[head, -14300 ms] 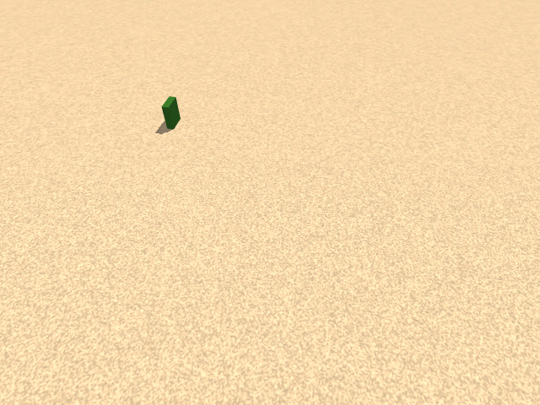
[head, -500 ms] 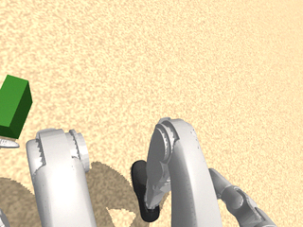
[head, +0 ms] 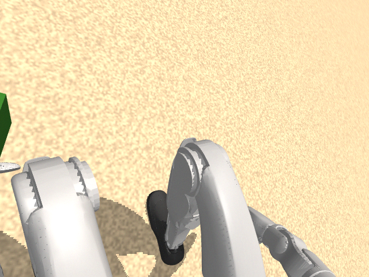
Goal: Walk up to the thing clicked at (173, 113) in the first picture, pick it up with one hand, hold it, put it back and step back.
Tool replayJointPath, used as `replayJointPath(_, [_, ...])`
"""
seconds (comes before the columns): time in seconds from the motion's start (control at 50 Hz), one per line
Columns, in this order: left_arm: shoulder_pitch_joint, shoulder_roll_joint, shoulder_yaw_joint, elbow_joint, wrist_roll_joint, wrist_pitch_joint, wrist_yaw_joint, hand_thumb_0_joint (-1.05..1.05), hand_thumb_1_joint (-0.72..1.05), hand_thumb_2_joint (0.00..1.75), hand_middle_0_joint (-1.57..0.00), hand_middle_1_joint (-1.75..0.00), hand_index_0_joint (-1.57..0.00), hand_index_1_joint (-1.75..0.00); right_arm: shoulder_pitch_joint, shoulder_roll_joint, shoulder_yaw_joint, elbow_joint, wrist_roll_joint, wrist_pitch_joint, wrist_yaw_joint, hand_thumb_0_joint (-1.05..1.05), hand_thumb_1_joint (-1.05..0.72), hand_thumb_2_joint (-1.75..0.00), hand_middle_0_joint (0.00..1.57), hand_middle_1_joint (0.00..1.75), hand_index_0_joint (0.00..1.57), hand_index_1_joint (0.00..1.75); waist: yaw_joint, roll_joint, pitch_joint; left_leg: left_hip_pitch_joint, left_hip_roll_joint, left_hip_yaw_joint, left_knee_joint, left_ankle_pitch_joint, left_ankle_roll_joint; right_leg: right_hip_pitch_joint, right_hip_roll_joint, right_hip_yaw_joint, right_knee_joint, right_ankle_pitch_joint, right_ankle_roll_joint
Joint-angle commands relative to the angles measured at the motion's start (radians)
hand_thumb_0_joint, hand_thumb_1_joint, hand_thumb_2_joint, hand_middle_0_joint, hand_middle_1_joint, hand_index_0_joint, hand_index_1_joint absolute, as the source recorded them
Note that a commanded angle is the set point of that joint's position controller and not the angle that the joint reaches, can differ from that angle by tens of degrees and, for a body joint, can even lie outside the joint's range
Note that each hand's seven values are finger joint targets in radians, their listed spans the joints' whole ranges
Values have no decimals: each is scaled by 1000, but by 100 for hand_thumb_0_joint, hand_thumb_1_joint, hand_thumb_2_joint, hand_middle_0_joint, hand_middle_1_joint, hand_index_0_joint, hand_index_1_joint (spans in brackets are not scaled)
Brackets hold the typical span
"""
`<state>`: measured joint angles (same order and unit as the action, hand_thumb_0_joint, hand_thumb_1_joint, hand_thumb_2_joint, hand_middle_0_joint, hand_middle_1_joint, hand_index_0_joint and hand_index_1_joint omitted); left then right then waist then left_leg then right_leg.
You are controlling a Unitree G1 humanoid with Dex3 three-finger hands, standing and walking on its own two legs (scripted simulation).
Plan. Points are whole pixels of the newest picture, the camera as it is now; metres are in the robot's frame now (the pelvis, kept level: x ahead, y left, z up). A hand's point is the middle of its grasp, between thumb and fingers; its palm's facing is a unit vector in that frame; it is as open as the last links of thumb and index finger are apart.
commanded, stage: rest palm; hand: left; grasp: from the side
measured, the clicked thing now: out of the picture +0.41 +0.27 -0.20
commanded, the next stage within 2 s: close in 0.42 s
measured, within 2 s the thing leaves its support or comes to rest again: neither
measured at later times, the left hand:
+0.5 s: hand out of the picture +0.39 +0.29 -0.16, palm faces +0.42 -0.91 +0.00, open 17.0 cm
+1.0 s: hand out of the picture +0.38 +0.29 -0.16, palm faces +0.43 -0.90 +0.01, open 14.5 cm
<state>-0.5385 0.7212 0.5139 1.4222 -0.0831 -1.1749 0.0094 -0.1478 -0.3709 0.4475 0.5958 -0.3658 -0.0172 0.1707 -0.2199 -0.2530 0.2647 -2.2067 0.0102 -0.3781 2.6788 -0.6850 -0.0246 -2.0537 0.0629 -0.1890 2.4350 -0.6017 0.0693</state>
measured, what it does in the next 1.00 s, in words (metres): stands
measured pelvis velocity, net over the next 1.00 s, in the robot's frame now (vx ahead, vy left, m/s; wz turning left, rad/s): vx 0.00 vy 0.00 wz -0.02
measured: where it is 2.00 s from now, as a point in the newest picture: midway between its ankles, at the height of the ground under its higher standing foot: (120, 262)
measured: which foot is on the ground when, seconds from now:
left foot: down 0.00-1.00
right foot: down 0.00-1.00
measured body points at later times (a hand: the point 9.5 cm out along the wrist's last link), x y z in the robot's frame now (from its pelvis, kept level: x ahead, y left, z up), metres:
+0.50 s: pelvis +0.00 +0.00 +0.00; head +0.19 +0.20 +0.35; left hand +0.36 +0.34 -0.15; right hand +0.19 -0.23 -0.02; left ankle +0.09 +0.13 -0.24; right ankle +0.15 -0.13 -0.24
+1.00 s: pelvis +0.00 +0.00 +0.00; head +0.19 +0.21 +0.35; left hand +0.35 +0.34 -0.15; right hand +0.18 -0.23 -0.02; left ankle +0.09 +0.13 -0.24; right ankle +0.15 -0.13 -0.24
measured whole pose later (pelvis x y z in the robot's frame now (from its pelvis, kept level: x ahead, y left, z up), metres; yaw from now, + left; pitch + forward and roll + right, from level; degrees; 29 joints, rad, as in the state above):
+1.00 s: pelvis +0.00 +0.00 +0.00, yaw -1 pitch +9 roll -18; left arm -0.55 0.75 0.51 1.50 -0.03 -1.27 0.08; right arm -0.18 -0.36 0.49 0.59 -0.39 -0.01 0.19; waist -0.21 -0.28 0.27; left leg -2.19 0.02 -0.40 2.67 -0.69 -0.01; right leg -2.02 0.08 -0.21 2.40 -0.59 0.07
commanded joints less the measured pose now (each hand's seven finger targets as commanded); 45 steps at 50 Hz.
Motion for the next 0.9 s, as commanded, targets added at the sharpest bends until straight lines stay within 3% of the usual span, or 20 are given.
replayJointPath(0.0, [-238, 136, -35, -105, 18, -60, 26, 0, -33, 22, -4, -8, -2, -9, -10, -349, -114, -26, -4, 4, -17, 0, -89, -91, 20, 30, 20, 30, -118, 463, -480, 324, 49, 104, -357, -9, -6, 184, 27, -160, -172, 76, -66])
replayJointPath(0.16, [-263, 122, -64, -76, 31, -69, 54, 0, -27, 26, -3, -9, -2, -10, -16, -343, -105, -19, -13, 2, -13, 0, -88, -90, 20, 30, 20, 30, -130, 443, -477, 332, 49, 98, -355, -11, -5, 190, 35, -161, -186, 85, -64])
replayJointPath(0.32, [-269, 136, -62, -43, 57, -79, 83, 0, -29, 27, -2, -9, -1, -10, -36, -341, -103, -19, -19, 7, -5, 0, -88, -90, 20, 30, 20, 30, -128, 458, -438, 332, 52, 79, -380, -40, -12, 154, 33, -173, -179, 60, -67])
replayJointPath(0.4, [-257, 144, -50, -55, 54, -89, 89, 0, -29, 29, -2, -9, 0, -10, -36, -338, -100, -16, -23, 5, -1, 0, -88, -90, 20, 30, 20, 30, -117, 469, -457, 346, 53, 86, -374, -22, -13, 177, 36, -167, -181, 73, -67])
replayJointPath(0.5, [-256, 134, -58, -61, 61, -91, 95, 0, -28, 31, -3, -10, -1, -11, -37, -340, -101, -13, -24, 6, 1, 0, -88, -90, 20, 30, 20, 30, -125, 477, -453, 357, 55, 80, -378, -6, -16, 174, 35, -172, -179, 84, -68])
replayJointPath(0.52, [-228, 132, -58, -61, 61, -90, 97, 0, -23, 29, -11, -14, -9, -16, -37, -337, -101, -11, -24, 6, 3, 0, -88, -90, 20, 30, 20, 30, -109, 477, -460, 361, 55, 83, -377, 4, -16, 182, 35, -168, -179, 92, -69])
replayJointPath(0.58, [-248, 150, -42, -66, 53, -96, 98, 0, -15, 36, -21, -22, -20, -24, -37, -336, -95, -14, -23, 5, 3, 0, -88, -90, 20, 30, 20, 30, -118, 459, -468, 344, 53, 84, -367, -9, -10, 192, 38, -170, -185, 85, -67])
replayJointPath(0.7, [-282, 173, -22, -56, 40, -106, 96, 0, -6, 41, -26, -27, -25, -28, -40, -344, -90, -19, -21, 6, 0, 0, -87, -90, 20, 30, 20, 30, -131, 450, -445, 326, 57, 74, -371, -50, -7, 177, 39, -174, -188, 57, -65])
replayJointPath(0.74, [-279, 200, -13, -55, 42, -109, 97, 0, -4, 43, -28, -29, -27, -30, -42, -346, -87, -19, -23, 7, -1, 0, -87, -90, 20, 30, 20, 30, -118, 468, -443, 332, 59, 77, -373, -52, -8, 174, 40, -170, -186, 54, -68])
replayJointPath(0.76, [-286, 190, -12, -48, 44, -110, 98, 0, -3, 44, -29, -30, -28, -31, -39, -350, -89, -20, -23, 11, -2, 0, -87, -90, 20, 30, 20, 30, -131, 471, -438, 348, 62, 66, -381, -37, -13, 168, 36, -176, -179, 64, -67])
replayJointPath(0.86, [-285, 195, 2, -50, 36, -109, 98, 0, 2, 48, -35, -34, -34, -36, -43, -346, -85, -27, -24, 12, -3, 0, -87, -90, 20, 30, 20, 30, -126, 452, -429, 323, 59, 76, -369, -45, -4, 178, 38, -171, -192, 57, -65])
replayJointPath(0.88, [-292, 172, -15, -56, 36, -108, 94, 0, 2, 48, -35, -35, -34, -36, -50, -344, -85, -38, -23, 11, -1, 0, -87, -90, 20, 30, 20, 30, -130, 446, -430, 326, 61, 72, -372, -50, -4, 177, 36, -170, -195, 53, -64])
